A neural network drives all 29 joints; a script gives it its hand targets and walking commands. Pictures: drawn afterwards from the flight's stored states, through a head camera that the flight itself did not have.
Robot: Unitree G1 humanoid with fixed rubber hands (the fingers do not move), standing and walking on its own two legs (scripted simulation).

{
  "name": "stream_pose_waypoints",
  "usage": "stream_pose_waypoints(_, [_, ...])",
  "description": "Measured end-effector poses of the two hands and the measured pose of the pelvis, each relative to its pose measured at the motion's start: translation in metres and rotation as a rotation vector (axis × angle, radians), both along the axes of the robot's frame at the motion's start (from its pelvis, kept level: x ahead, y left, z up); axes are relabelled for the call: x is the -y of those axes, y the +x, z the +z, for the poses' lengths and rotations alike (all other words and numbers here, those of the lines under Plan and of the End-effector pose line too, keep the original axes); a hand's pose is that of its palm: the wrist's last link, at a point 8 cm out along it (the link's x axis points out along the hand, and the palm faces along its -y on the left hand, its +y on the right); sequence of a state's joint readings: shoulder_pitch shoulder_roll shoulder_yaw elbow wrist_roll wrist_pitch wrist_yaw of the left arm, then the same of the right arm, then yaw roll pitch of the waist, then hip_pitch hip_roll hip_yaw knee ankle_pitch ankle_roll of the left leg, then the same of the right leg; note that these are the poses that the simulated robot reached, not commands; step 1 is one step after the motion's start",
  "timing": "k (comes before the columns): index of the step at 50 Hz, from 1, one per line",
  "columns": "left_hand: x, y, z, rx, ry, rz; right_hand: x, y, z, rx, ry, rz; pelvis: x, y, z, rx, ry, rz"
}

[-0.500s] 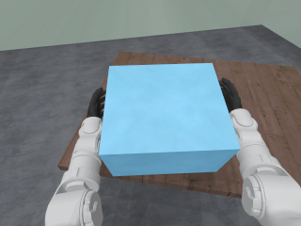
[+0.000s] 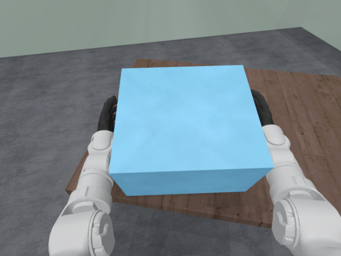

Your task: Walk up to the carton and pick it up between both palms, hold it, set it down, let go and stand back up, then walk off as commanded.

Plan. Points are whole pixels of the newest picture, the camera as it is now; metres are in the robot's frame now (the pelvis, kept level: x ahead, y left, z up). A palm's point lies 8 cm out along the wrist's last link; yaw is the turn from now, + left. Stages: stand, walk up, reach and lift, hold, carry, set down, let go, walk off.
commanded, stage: set down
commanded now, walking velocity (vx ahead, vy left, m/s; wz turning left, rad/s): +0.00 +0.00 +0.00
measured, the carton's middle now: (184, 130) +0.39 +0.02 +0.12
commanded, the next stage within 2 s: none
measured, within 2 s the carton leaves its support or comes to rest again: rests again in 0.52 s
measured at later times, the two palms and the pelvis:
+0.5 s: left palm (107, 147) +0.38 +0.22 +0.05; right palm (253, 144) +0.42 -0.16 +0.06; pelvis -0.02 +0.00 +0.00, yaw +0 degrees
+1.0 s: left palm (92, 148) +0.36 +0.25 +0.06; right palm (256, 145) +0.42 -0.17 +0.05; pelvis -0.04 +0.00 -0.01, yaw +1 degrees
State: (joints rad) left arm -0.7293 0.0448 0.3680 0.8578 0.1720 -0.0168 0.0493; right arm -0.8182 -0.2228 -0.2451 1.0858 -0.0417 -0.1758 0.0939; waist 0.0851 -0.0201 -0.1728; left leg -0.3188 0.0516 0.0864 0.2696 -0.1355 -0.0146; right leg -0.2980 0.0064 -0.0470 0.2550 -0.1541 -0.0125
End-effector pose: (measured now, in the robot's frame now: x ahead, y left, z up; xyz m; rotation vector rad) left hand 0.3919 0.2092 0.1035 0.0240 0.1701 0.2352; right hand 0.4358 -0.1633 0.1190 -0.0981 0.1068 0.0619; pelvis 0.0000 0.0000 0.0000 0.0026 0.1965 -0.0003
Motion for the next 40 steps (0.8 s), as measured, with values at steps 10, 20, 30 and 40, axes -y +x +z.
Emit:
stream_pose_waypoints(10, [-0.007,-0.020,-0.061,-0.132,-0.049,0.011,-0.004,-0.021,-0.076,-0.218,-0.021,-0.010,-0.005,-0.015,0.000,-0.002,-0.006,0.004])
stream_pose_waypoints(20, [-0.006,-0.001,0.005,-0.016,0.015,-0.001,-0.003,-0.007,-0.014,-0.057,-0.033,-0.029,-0.002,-0.010,-0.001,-0.045,-0.003,0.004])
stream_pose_waypoints(30, [-0.010,-0.018,-0.053,-0.130,-0.044,0.054,-0.003,-0.022,-0.071,-0.235,0.005,-0.038,-0.004,-0.026,-0.004,-0.068,-0.007,0.003])
stream_pose_waypoints(40, [-0.017,-0.013,-0.014,-0.138,-0.007,0.008,0.006,-0.011,-0.008,-0.121,-0.030,-0.028,-0.004,-0.025,-0.005,-0.073,-0.009,0.004])
